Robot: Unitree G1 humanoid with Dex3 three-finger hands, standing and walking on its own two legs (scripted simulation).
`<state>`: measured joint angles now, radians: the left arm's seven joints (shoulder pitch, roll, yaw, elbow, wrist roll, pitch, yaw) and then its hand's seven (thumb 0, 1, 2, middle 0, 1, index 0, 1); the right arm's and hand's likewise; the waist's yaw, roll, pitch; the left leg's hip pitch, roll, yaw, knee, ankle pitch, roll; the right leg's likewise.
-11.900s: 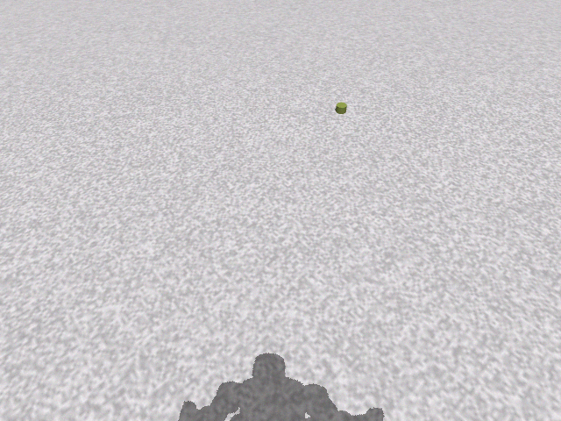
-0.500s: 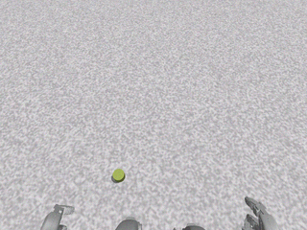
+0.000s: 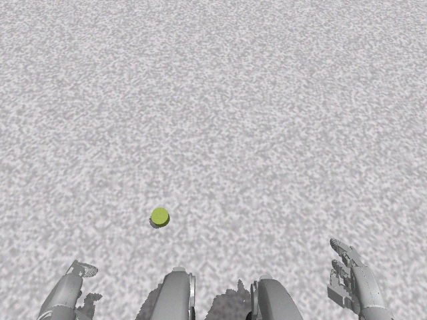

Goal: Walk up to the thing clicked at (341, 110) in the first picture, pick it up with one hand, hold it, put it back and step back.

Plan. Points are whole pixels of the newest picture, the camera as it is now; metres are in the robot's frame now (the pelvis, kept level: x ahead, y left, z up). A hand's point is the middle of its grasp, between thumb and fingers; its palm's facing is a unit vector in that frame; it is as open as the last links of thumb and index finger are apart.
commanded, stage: rise first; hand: left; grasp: from above
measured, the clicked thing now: (160, 217) +0.47 +0.24 -0.61
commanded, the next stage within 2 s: none
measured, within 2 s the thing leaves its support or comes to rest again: neither
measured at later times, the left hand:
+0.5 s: hand (120, 247) +0.31 +0.29 -0.34, palm faces -0.47 -0.26 -0.84, open 14.0 cm
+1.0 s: hand (131, 230) +0.37 +0.30 -0.43, palm faces -0.46 -0.01 -0.89, open 14.2 cm
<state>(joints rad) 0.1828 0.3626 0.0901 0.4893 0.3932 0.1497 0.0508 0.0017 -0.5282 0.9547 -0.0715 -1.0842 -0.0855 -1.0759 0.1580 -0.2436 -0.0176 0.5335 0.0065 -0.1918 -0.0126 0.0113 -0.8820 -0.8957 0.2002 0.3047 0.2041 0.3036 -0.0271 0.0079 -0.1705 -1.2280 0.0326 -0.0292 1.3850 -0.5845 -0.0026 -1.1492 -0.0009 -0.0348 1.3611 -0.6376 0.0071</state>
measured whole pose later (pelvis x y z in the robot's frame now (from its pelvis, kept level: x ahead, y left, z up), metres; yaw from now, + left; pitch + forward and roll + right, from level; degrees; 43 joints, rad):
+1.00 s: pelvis -0.08 +0.00 -0.28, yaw -8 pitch +33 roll -8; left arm -0.82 0.78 0.14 1.32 1.26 -0.32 0.33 0.00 -0.54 1.03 -0.08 -1.00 -0.08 -1.00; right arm 0.12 -0.25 0.00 0.78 -0.12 -0.02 0.10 0.01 -0.90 -0.90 0.20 0.30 0.20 0.30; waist -0.14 -0.03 -0.08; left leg -2.27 0.06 -0.13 2.32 -0.65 0.01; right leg -2.16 0.05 -0.09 2.27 -0.71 0.02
